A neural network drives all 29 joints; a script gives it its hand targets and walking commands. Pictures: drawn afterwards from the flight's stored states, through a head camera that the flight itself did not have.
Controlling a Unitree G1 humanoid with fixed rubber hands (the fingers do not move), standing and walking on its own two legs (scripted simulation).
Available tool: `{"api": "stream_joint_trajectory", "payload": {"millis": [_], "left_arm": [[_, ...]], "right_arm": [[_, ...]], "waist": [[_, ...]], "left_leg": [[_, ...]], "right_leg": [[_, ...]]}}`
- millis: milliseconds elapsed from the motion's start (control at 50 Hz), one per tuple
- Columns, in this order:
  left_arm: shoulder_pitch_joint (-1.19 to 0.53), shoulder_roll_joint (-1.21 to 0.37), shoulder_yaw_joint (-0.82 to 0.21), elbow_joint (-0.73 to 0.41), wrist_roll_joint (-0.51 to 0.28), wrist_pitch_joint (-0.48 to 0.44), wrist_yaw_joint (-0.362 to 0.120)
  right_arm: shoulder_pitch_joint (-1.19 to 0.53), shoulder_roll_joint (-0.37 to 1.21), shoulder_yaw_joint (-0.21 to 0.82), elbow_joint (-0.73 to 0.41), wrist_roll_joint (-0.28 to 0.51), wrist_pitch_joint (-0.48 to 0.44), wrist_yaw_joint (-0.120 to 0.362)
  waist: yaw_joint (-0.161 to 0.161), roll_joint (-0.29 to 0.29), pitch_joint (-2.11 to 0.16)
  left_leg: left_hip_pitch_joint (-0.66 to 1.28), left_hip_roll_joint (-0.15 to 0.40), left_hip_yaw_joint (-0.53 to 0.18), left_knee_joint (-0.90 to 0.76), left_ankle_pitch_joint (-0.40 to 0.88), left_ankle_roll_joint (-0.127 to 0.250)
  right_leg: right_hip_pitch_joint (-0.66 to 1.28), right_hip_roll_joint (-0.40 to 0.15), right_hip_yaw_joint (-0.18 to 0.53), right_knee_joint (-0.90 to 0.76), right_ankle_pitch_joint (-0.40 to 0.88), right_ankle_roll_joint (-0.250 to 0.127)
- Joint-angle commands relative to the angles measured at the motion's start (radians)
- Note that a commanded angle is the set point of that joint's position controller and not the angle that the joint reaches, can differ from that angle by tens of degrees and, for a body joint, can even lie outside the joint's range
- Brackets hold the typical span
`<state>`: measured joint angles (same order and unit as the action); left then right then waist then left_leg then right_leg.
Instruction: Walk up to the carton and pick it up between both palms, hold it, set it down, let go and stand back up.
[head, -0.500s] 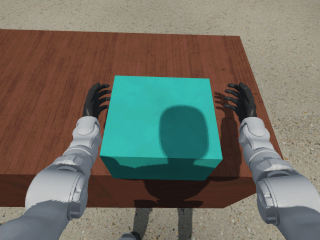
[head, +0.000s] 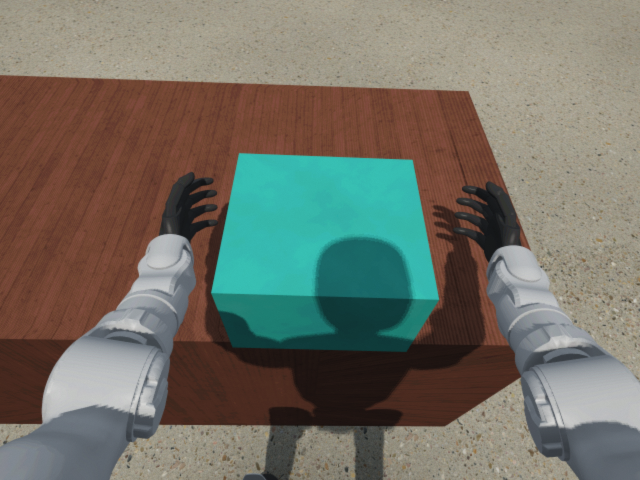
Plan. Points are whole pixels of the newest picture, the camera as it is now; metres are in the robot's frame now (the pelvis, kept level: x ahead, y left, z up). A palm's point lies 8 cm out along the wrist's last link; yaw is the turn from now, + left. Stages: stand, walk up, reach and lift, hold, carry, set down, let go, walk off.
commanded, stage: set down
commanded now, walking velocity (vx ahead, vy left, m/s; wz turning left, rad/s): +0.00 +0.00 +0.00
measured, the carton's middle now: (323, 253) +0.44 +0.01 -0.02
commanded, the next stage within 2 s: let go in 1.90 s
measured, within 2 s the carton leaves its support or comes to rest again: neither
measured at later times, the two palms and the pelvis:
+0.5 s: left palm (153, 248) +0.39 +0.23 +0.06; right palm (528, 258) +0.39 -0.24 +0.07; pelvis +0.01 +0.01 +0.02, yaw +0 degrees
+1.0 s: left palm (131, 316) +0.31 +0.24 +0.02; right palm (510, 336) +0.31 -0.22 +0.02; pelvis +0.01 +0.00 +0.03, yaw +0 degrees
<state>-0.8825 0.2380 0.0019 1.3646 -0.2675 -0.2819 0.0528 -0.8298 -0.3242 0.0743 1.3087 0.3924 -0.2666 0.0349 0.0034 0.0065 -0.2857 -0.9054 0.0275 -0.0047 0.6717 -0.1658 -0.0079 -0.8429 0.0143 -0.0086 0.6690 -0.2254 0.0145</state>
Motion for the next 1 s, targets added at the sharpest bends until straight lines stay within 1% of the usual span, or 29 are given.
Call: {"api": "stream_joint_trajectory", "payload": {"millis": [0, 80, 120, 140, 180, 220, 240, 320, 340, 380, 400, 420, 460, 480, 520, 560, 580, 640, 660, 700, 720, 780, 820, 840, 860, 880, 900, 960, 980], "left_arm": [[-0.352, 0.241, -0.105, -0.397, -0.086, -0.039, 0.017], [-0.384, 0.252, -0.113, -0.403, -0.090, -0.011, 0.013], [-0.239, 0.236, -0.086, -0.502, -0.063, 0.020, 0.007], [-0.330, 0.266, -0.078, -0.503, -0.061, 0.027, 0.007], [-0.212, 0.248, -0.053, -0.520, -0.027, 0.051, -0.003], [-0.227, 0.258, -0.040, -0.564, -0.020, 0.071, 0.000], [-0.153, 0.238, -0.032, -0.589, 0.000, 0.081, -0.003], [-0.128, 0.225, -0.027, -0.679, 0.013, 0.095, -0.003], [-0.062, 0.212, -0.021, -0.676, 0.026, 0.101, -0.007], [0.070, 0.195, 0.008, -0.714, 0.059, 0.093, -0.017], [0.058, 0.195, 0.004, -0.730, 0.057, 0.083, -0.018], [-0.053, 0.225, -0.004, -0.708, 0.036, 0.086, -0.016], [0.018, 0.195, -0.028, -0.701, 0.028, 0.074, -0.012], [0.099, 0.175, -0.028, -0.733, 0.033, 0.063, -0.009], [-0.001, 0.205, -0.032, -0.736, 0.012, 0.045, -0.009], [0.103, 0.177, -0.042, -0.718, 0.015, 0.025, -0.008], [0.085, 0.191, -0.036, -0.757, 0.010, 0.014, -0.009], [0.101, 0.187, -0.057, -0.746, -0.014, -0.008, -0.005], [0.035, 0.206, -0.060, -0.751, -0.026, -0.016, -0.001], [0.261, 0.158, -0.055, -0.761, 0.002, -0.036, -0.006], [0.252, 0.159, -0.050, -0.761, 0.002, -0.035, -0.016], [0.183, 0.172, -0.061, -0.730, -0.006, -0.040, -0.020], [0.363, 0.135, -0.052, -0.739, 0.015, -0.054, -0.024], [0.340, 0.148, -0.049, -0.745, 0.014, -0.057, -0.031], [0.415, 0.129, -0.043, -0.740, 0.026, -0.063, -0.036], [0.262, 0.174, -0.035, -0.730, 0.015, -0.060, -0.037], [0.354, 0.151, -0.042, -0.735, 0.017, -0.071, -0.031], [0.449, 0.137, -0.034, -0.746, 0.021, -0.080, -0.031], [0.402, 0.155, -0.035, -0.744, 0.012, -0.075, -0.032]], "right_arm": [[-0.351, -0.249, 0.008, -0.359, 0.058, -0.046, 0.006], [-0.389, -0.261, 0.001, -0.381, 0.072, -0.027, 0.008], [-0.261, -0.266, 0.037, -0.458, 0.101, -0.033, 0.008], [-0.347, -0.286, 0.012, -0.452, 0.097, -0.026, 0.004], [-0.242, -0.280, 0.037, -0.453, 0.109, -0.018, 0.004], [-0.256, -0.305, 0.017, -0.470, 0.109, -0.005, 0.007], [-0.189, -0.291, 0.032, -0.479, 0.115, -0.004, 0.010], [-0.159, -0.302, 0.001, -0.514, 0.104, -0.001, 0.018], [-0.088, -0.281, 0.030, -0.501, 0.111, 0.003, 0.023], [0.036, -0.259, 0.037, -0.514, 0.100, -0.013, 0.027], [0.033, -0.265, 0.023, -0.516, 0.087, -0.018, 0.027], [-0.083, -0.278, 0.004, -0.548, 0.078, -0.008, 0.028], [-0.009, -0.248, 0.016, -0.544, 0.071, -0.001, 0.037], [0.069, -0.236, 0.017, -0.555, 0.065, -0.014, 0.041], [-0.024, -0.268, -0.028, -0.589, 0.038, -0.025, 0.037], [0.086, -0.232, -0.013, -0.592, 0.032, -0.033, 0.038], [0.071, -0.223, -0.021, -0.635, 0.027, -0.040, 0.035], [0.081, -0.224, -0.050, -0.669, 0.006, -0.055, 0.028], [0.018, -0.238, -0.070, -0.684, 0.001, -0.053, 0.026], [0.241, -0.203, -0.040, -0.670, -0.001, -0.075, 0.026], [0.234, -0.193, -0.039, -0.687, -0.007, -0.081, 0.018], [0.176, -0.193, -0.055, -0.664, -0.019, -0.081, 0.009], [0.336, -0.167, -0.039, -0.662, -0.017, -0.098, 0.008], [0.320, -0.156, -0.045, -0.676, -0.025, -0.103, -0.001], [0.387, -0.147, -0.041, -0.662, -0.031, -0.113, -0.005], [0.251, -0.155, -0.061, -0.673, -0.043, -0.107, -0.014], [0.338, -0.135, -0.059, -0.661, -0.034, -0.116, -0.013], [0.414, -0.103, -0.049, -0.671, -0.047, -0.124, -0.022], [0.375, -0.104, -0.057, -0.679, -0.057, -0.120, -0.030]], "waist": [[0.027, -0.002, -0.631], [0.017, 0.007, -0.613], [0.041, -0.019, -0.646], [0.031, -0.001, -0.656], [0.030, -0.028, -0.603], [0.022, -0.016, -0.581], [0.033, -0.003, -0.560], [0.006, 0.013, -0.503], [0.022, 0.008, -0.458], [0.019, -0.015, -0.409], [0.010, -0.004, -0.405], [0.006, -0.007, -0.405], [0.007, 0.008, -0.342], [0.011, 0.002, -0.336], [-0.015, -0.007, -0.341], [-0.020, -0.006, -0.300], [-0.012, -0.007, -0.336], [-0.030, -0.011, -0.346], [-0.026, 0.002, -0.355], [-0.018, -0.023, -0.312], [-0.027, -0.040, -0.315], [-0.034, -0.007, -0.268], [-0.027, -0.020, -0.223], [-0.034, -0.022, -0.219], [-0.036, -0.033, -0.192], [-0.034, -0.017, -0.204], [-0.033, -0.001, -0.175], [-0.028, -0.027, -0.124], [-0.035, -0.026, -0.121]], "left_leg": [[0.596, -0.018, 0.012, -0.050, 0.134, -0.046], [0.620, -0.025, 0.015, -0.047, 0.143, -0.044], [0.689, -0.027, 0.026, -0.048, 0.244, -0.047], [0.681, -0.033, 0.032, -0.042, 0.257, -0.049], [0.709, -0.036, 0.028, -0.056, 0.292, -0.041], [0.722, -0.036, 0.020, -0.075, 0.285, -0.045], [0.756, -0.037, 0.020, -0.088, 0.314, -0.048], [0.791, -0.038, 0.008, -0.115, 0.329, -0.055], [0.790, -0.037, 0.001, -0.124, 0.335, -0.052], [0.814, -0.035, 0.000, -0.145, 0.355, -0.047], [0.818, -0.037, -0.003, -0.143, 0.338, -0.048], [0.770, -0.040, 0.002, -0.156, 0.268, -0.042], [0.763, -0.035, -0.011, -0.177, 0.202, -0.037], [0.783, -0.033, -0.011, -0.178, 0.224, -0.043], [0.757, -0.034, -0.008, -0.181, 0.167, -0.042], [0.748, -0.034, -0.015, -0.191, 0.128, -0.036], [0.750, -0.036, -0.007, -0.189, 0.141, -0.039], [0.727, -0.033, -0.014, -0.196, 0.080, -0.039], [0.713, -0.035, -0.014, -0.200, 0.035, -0.042], [0.767, -0.029, -0.025, -0.202, 0.091, -0.042], [0.771, -0.033, -0.016, -0.199, 0.108, -0.041], [0.740, -0.035, -0.019, -0.207, 0.034, -0.038], [0.780, -0.031, -0.032, -0.217, 0.048, -0.038], [0.779, -0.037, -0.020, -0.210, 0.051, -0.040], [0.797, -0.036, -0.027, -0.215, 0.065, -0.040], [0.760, -0.041, -0.019, -0.213, 0.011, -0.036], [0.770, -0.039, -0.029, -0.223, 0.000, -0.036], [0.779, -0.036, -0.034, -0.235, -0.046, -0.034], [0.771, -0.041, -0.027, -0.235, -0.068, -0.032]], "right_leg": [[0.255, 0.042, -0.040, -0.135, 0.122, 0.012], [0.242, 0.044, -0.043, -0.147, 0.119, 0.012], [0.325, 0.054, -0.040, -0.154, 0.231, 0.015], [0.307, 0.054, -0.041, -0.155, 0.241, 0.015], [0.360, 0.058, -0.037, -0.171, 0.296, 0.020], [0.356, 0.062, -0.042, -0.185, 0.288, 0.019], [0.387, 0.062, -0.036, -0.197, 0.314, 0.019], [0.402, 0.065, -0.036, -0.228, 0.311, 0.017], [0.435, 0.064, -0.032, -0.236, 0.317, 0.015], [0.487, 0.060, -0.024, -0.245, 0.348, 0.016], [0.485, 0.058, -0.024, -0.253, 0.337, 0.013], [0.471, 0.052, -0.020, -0.253, 0.269, 0.016], [0.484, 0.047, -0.016, -0.262, 0.206, 0.013], [0.511, 0.050, -0.021, -0.263, 0.225, 0.009], [0.496, 0.044, -0.018, -0.264, 0.192, 0.011], [0.522, 0.041, -0.016, -0.263, 0.176, 0.012], [0.535, 0.039, -0.014, -0.262, 0.184, 0.013], [0.532, 0.035, -0.015, -0.257, 0.154, 0.013], [0.508, 0.031, -0.017, -0.252, 0.108, 0.013], [0.559, 0.035, -0.017, -0.255, 0.167, 0.013], [0.568, 0.035, -0.010, -0.260, 0.185, 0.012], [0.530, 0.025, -0.009, -0.262, 0.112, 0.010], [0.555, 0.029, -0.011, -0.270, 0.122, 0.010], [0.567, 0.025, -0.007, -0.272, 0.127, 0.010], [0.581, 0.027, -0.009, -0.274, 0.145, 0.010], [0.555, 0.017, 0.003, -0.272, 0.093, 0.010], [0.544, 0.020, -0.001, -0.278, 0.077, 0.012], [0.560, 0.017, 0.000, -0.283, 0.036, 0.014], [0.552, 0.011, 0.006, -0.285, 0.021, 0.017]]}}
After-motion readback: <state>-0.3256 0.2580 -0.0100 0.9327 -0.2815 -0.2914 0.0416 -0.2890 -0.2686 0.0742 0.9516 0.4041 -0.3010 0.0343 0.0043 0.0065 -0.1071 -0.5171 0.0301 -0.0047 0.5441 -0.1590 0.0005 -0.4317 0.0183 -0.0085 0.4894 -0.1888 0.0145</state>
